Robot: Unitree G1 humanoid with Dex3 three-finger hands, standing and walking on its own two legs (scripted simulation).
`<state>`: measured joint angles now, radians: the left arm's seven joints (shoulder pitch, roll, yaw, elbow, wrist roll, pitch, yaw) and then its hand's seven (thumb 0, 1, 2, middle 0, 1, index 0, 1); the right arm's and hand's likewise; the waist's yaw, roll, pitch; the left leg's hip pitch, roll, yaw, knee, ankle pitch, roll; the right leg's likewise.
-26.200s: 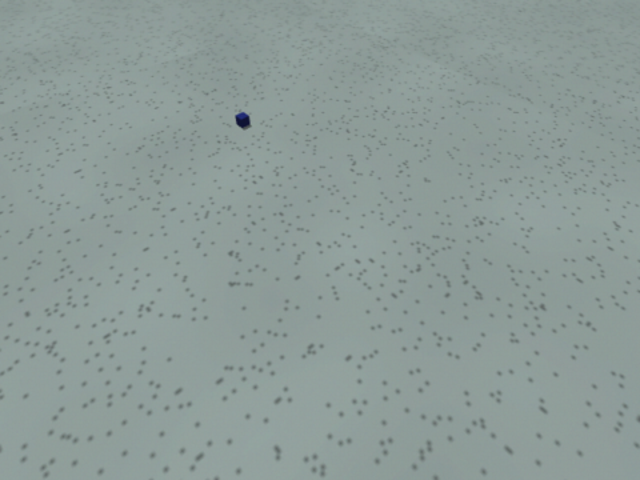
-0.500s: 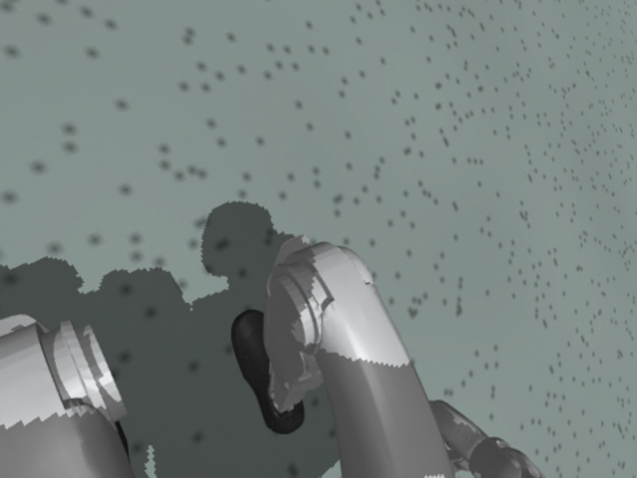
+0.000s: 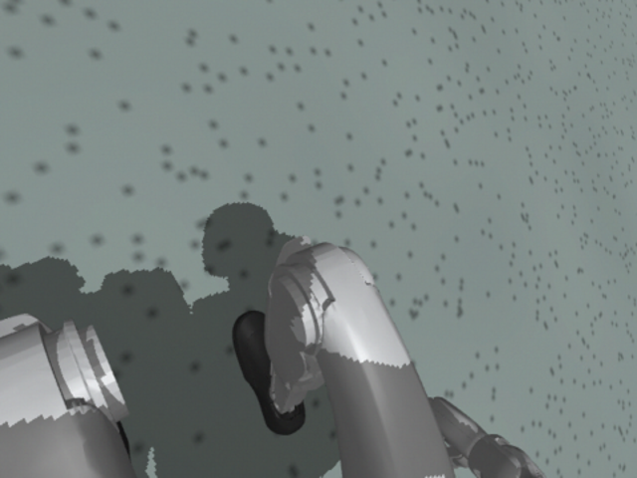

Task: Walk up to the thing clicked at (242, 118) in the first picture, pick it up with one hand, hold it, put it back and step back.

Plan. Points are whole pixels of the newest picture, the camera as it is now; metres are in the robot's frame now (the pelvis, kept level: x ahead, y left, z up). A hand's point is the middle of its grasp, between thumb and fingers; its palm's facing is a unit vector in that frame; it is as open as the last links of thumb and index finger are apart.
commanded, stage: settle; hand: left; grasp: from above
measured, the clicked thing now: out of the picture +0.41 +0.44 -0.27
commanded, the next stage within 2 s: lift in 0.90 s
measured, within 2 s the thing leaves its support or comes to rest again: leaves its support in 0.24 s
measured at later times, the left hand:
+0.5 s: hand out of the picture +0.41 +0.43 -0.17, palm faces -0.34 -0.20 -0.92, open 6.1 cm
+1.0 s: hand out of the picture +0.41 +0.42 -0.11, palm faces -0.38 -0.20 -0.90, open 6.4 cm
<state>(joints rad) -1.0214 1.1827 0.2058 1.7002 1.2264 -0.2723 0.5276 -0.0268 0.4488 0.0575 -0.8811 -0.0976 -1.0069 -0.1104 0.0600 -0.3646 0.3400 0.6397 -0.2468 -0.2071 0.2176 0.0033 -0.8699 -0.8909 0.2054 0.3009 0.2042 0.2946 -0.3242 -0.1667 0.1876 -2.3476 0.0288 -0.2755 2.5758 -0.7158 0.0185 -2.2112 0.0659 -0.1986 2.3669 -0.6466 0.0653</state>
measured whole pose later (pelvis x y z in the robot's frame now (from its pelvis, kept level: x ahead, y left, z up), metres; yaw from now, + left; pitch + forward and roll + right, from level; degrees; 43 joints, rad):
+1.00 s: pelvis +0.00 -0.01 +0.03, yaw +6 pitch +32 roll -11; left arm -0.93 0.92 0.19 1.31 1.16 -0.18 0.21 -0.06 0.48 0.01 -0.96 0.00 -1.13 -0.01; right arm 0.14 -0.32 0.13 0.67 -0.11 -0.03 0.18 0.00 -0.89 -0.89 0.21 0.30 0.20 0.29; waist -0.22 -0.01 0.00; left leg -2.34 0.01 -0.16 2.43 -0.67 0.02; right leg -2.23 0.02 -0.12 2.30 -0.65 0.04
